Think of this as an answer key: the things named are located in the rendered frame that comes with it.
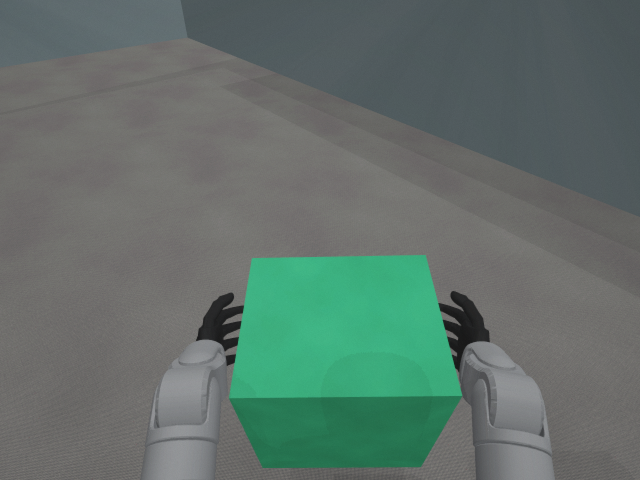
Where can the carton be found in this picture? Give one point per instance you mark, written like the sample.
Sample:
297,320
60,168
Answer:
343,362

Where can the left robot forearm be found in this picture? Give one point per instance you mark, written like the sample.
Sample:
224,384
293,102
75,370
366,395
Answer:
184,423

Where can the right robot hand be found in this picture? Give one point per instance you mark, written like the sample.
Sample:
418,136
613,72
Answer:
471,329

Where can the right robot forearm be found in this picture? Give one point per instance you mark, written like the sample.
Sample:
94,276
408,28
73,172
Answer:
509,422

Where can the left robot hand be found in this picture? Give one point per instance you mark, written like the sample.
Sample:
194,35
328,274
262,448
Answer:
212,328

